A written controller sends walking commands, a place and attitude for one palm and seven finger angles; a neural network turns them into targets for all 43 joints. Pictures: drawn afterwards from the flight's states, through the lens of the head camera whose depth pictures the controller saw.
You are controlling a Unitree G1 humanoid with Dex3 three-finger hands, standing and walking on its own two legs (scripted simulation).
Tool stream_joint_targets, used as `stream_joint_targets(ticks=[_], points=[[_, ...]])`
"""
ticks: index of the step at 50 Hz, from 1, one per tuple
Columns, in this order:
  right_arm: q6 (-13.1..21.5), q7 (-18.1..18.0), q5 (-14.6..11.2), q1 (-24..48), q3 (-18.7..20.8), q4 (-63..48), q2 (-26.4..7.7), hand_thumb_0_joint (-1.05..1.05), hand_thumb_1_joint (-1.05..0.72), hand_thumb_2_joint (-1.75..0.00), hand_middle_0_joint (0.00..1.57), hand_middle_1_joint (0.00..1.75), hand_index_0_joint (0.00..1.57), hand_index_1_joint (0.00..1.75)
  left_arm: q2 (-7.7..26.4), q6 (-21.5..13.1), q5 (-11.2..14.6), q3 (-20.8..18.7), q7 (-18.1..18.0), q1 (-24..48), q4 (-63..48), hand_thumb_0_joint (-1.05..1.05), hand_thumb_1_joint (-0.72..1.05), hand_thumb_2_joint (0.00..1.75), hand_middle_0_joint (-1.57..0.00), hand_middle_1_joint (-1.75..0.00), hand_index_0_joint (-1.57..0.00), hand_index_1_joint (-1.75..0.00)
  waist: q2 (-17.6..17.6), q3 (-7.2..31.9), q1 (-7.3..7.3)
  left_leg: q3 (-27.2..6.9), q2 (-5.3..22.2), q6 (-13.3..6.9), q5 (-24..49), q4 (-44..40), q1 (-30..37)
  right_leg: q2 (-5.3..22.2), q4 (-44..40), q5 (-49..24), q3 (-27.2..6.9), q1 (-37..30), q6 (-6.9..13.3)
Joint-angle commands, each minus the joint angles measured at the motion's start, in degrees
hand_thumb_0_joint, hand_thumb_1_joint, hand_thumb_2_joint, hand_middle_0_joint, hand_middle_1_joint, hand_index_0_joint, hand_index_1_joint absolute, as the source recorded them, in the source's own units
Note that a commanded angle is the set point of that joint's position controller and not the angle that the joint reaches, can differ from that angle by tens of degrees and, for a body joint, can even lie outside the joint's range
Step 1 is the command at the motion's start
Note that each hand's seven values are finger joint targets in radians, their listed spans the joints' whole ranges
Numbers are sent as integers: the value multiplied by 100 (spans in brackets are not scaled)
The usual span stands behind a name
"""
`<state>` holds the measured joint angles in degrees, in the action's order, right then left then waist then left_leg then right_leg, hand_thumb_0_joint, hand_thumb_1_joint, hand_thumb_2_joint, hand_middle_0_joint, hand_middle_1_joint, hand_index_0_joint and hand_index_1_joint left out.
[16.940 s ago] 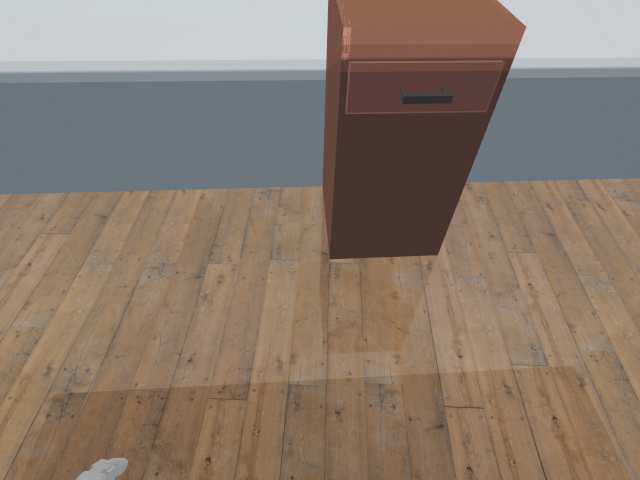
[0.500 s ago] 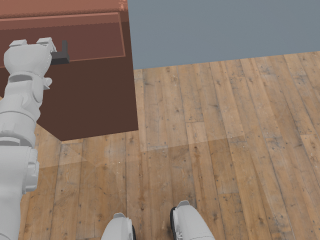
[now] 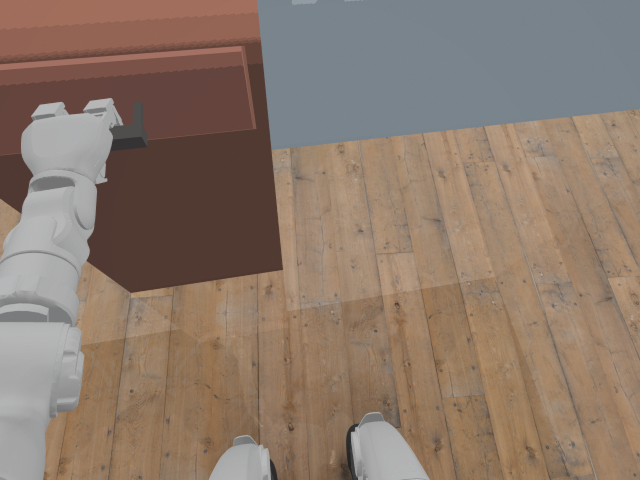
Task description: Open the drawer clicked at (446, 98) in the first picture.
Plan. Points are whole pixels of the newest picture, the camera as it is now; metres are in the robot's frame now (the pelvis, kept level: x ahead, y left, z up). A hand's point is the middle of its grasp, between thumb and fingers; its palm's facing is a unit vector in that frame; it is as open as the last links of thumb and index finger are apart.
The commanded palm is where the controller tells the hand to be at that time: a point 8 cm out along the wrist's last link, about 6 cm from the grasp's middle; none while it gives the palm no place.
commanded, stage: pull the drawer open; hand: left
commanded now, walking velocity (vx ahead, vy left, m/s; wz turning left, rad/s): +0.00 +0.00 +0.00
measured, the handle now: (90, 127) +0.56 +0.26 +0.03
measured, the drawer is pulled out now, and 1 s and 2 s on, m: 0.00 0.06 0.11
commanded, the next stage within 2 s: none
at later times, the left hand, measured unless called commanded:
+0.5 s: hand (92, 187) +0.48 +0.25 +0.00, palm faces -0.07 -0.02 -1.00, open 5.5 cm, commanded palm +0.48 +0.24 +0.06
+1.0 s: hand (91, 209) +0.45 +0.25 +0.00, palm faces -0.06 -0.04 -1.00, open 5.6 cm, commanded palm +0.41 +0.24 +0.06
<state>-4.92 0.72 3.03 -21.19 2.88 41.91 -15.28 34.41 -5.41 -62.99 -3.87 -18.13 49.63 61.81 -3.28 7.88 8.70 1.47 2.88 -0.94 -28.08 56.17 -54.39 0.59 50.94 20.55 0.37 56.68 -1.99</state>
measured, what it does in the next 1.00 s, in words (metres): stands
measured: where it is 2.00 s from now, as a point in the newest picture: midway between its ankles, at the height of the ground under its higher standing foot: outside the picture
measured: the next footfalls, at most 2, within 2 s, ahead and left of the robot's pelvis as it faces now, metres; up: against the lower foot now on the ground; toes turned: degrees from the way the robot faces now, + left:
none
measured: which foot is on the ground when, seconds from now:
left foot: down 0.00-1.00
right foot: down 0.00-1.00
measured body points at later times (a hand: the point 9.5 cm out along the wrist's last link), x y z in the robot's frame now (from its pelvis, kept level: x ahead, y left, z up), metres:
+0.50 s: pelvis +0.00 +0.00 +0.00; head +0.13 +0.00 +0.43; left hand +0.48 +0.25 +0.06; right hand +0.03 -0.28 -0.13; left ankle -0.03 +0.10 -0.68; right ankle +0.02 -0.15 -0.68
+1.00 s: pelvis +0.00 +0.00 +0.01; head +0.12 -0.01 +0.45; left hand +0.45 +0.25 +0.06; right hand -0.02 -0.28 -0.12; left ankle -0.03 +0.10 -0.68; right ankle +0.02 -0.15 -0.68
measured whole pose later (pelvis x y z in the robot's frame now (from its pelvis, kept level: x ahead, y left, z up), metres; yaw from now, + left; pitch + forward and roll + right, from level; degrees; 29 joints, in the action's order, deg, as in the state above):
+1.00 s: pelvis +0.00 +0.00 +0.01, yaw +0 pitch +23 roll -2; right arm -4.5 0.8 2.2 -22.0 4.4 43.4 -14.9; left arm 29.7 -4.9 -61.5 -3.5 -21.1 36.1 53.0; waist -3.2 8.2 6.0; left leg 2.5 2.8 -0.7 -26.7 52.1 -47.8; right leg 0.3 48.1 19.4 -0.8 51.1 -1.7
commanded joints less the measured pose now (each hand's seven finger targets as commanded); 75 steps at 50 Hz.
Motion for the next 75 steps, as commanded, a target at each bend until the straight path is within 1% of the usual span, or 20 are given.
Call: stream_joint_targets(ticks=[1, 6, 8, 9, 11, 13, 19, 21, 24, 33, 35, 37, 39, 45, 52, 58, 60, 65, 68, 75], points=[[-11, -25, 4, -1051, 398, -203, -1001, 0, -90, -90, 20, 30, 20, 30, 983, -76, 94, -185, -220, 1005, -1180, 0, 90, 90, -40, -135, -40, -135, -404, 3164, -301, -188, -141, -42, 4415, -473, 2409, -314, -272, -2546, 291, -1989, 330], [-45, -17, -25, -916, 410, -226, -997, 0, -90, -90, 20, 30, 20, 30, 875, 9, 131, -163, -290, 642, -1391, 0, 90, 90, -40, -135, -40, -135, -148, 2793, -359, -102, -169, -87, 4133, -689, 2191, -286, -404, -2673, 263, -2322, 331], [-58, -8, -12, -846, 419, -247, -983, 0, -90, -90, 20, 30, 20, 30, 969, 4, 147, -313, -334, 393, -1632, 0, 90, 90, -40, -135, -40, -135, -199, 2947, -507, -83, -177, -100, 4364, -729, 2238, -257, -391, -2886, 210, -2550, 363], [-64, 1, -30, -823, 426, -270, -945, 0, -90, -90, 20, 30, 20, 30, 792, 34, 131, -195, -351, 190, -1645, 0, 90, 90, -40, -135, -40, -135, -231, 2868, -481, -78, -174, -93, 4439, -751, 2297, -258, -415, -2911, 224, -2527, 354], [-59, -67, -1, -866, 411, -53, -1024, 0, -90, -90, 20, 30, 20, 30, 1083, 4, -8, -134, -478, 1858, -1578, 0, 90, 90, -40, -135, -40, -135, -323, 2395, -21, -154, -146, -59, 4057, -642, 2276, -269, -417, -2560, 276, -1882, 312], [-54, -84, 33, -880, 404, -7, -1054, 0, -90, -90, 20, 30, 20, 30, 1368, 35, -63, -351, -536, 1902, -1335, 0, 90, 90, -40, -135, -40, -135, -270, 2633, -119, -160, -194, -58, 4028, -569, 2235, -271, -338, -2516, 233, -1927, 337], [6, -84, 34, -890, 416, -57, -977, 0, -90, -90, 20, 30, 20, 30, 1028, 24, -93, -98, -546, 2096, -1056, 0, 90, 90, -40, -135, -40, -135, -519, 2951, -51, -224, -208, -1, 4219, -443, 2414, -269, -214, -2447, 250, -1712, 328], [34, -77, 33, -883, 413, -89, -955, 0, -90, -90, 20, 30, 20, 30, 820, 23, -74, 56, -531, 2181, -995, 0, 90, 90, -40, -135, -40, -135, -546, 2856, -9, -227, -205, 9, 4103, -429, 2396, -280, -229, -2321, 274, -1610, 327], [52, -103, 19, -866, 383, -113, -993, 0, -90, -90, 20, 30, 20, 30, 1033, 15, -77, -44, -480, 2176, -787, 0, 90, 90, -40, -135, -40, -135, -297, 2898, 12, -196, -250, -41, 3588, -430, 2114, -277, -225, -2238, 233, -1743, 320], [172, -155, 15, -890, 350, -83, -1034, 0, -90, -90, 20, 30, 20, 30, 1333, -93, -101, -149, -435, 2435, -811, 0, 90, 90, -40, -135, -40, -135, -354, 2992, 12, -170, -300, -89, 2796, -450, 1782, -280, -228, -1901, 193, -1757, 345], [205, -152, 7, -952, 365, -69, -1000, 0, -90, -90, 20, 30, 20, 30, 1107, -122, -96, 40, -430, 2545, -870, 0, 90, 90, -40, -135, -40, -135, -423, 2962, 82, -179, -290, -93, 2780, -457, 1843, -288, -269, -1850, 207, -1665, 338], [189, -125, 12, -920, 360, -99, -1020, 0, -90, -90, 20, 30, 20, 30, 1267, -113, -34, -216, -389, 1782, -849, 0, 90, 90, -40, -135, -40, -135, -451, 3113, -210, -158, -292, -69, 2994, -527, 1935, -297, -252, -1970, 212, -1914, 368], [186, -102, -8, -893, 391, -162, -951, 0, -90, -90, 20, 30, 20, 30, 875, -152, 46, -37, -344, 1339, -1044, 0, 90, 90, -40, -135, -40, -135, -496, 3160, -272, -137, -260, -56, 3285, -569, 2130, -306, -303, -2083, 234, -1999, 363], [157, -71, -71, -692, 425, -243, -950, 0, -90, -90, 20, 30, 20, 30, 799, -160, 151, -179, -398, 225, -1572, 0, 90, 90, -40, -135, -40, -135, -254, 2898, -551, -45, -241, -72, 3252, -837, 2129, -302, -455, -2173, 228, -2406, 380], [139, -31, -146, -339, 486, -412, -888, 0, -90, -90, 20, 30, 20, 30, 189, 1, 192, 39, -686, -881, -2491, 0, 90, 90, -40, -135, -40, -135, -95, 2429, -618, -69, -160, -47, 3784, -1057, 2548, -309, -620, -2297, 299, -2484, 388], [155, -9, -170, 96, 477, -686, -817, 0, -90, -90, 20, 30, 20, 30, -133, 343, 247, 83, -875, -1935, -3727, 0, 90, 90, -40, -135, -40, -135, -273, 2516, -768, -137, -98, 7, 4739, -1137, 3130, -272, -678, -2647, 315, -2749, 390], [140, -131, -138, 26, 415, -411, -860, 0, -90, -90, 20, 30, 20, 30, -14, 424, 21, 298, -988, -62, -3234, 0, 90, 90, -40, -135, -40, -135, -190, 1870, -259, -200, -108, 33, 4011, -1081, 2936, -263, -676, -2254, 381, -2122, 340], [147, -192, -117, 130, 390, -368, -781, 0, -90, -90, 20, 30, 20, 30, 125, 446, -111, 185, -982, 20, -2501, 0, 90, 90, -40, -135, -40, -135, -249, 2060, -520, -69, -287, 19, 3405, -1109, 2778, -226, -656, -2098, 314, -2328, 412], [155, -222, -111, 144, 392, -426, -731, 0, -90, -90, 20, 30, 20, 30, -20, 359, -101, 318, -900, 304, -2441, 0, 90, 90, -40, -135, -40, -135, -182, 2318, -474, -97, -319, 8, 3562, -1009, 2806, -227, -597, -2246, 287, -2385, 406], [242, -252, -110, 149, 382, -465, -695, 0, -90, -90, 20, 30, 20, 30, 63, 28, -93, 243, -811, 387, -2039, 0, 90, 90, -40, -135, -40, -135, 39, 2148, -476, -39, -393, -44, 2746, -937, 2302, -206, -555, -1990, 214, -2321, 391]])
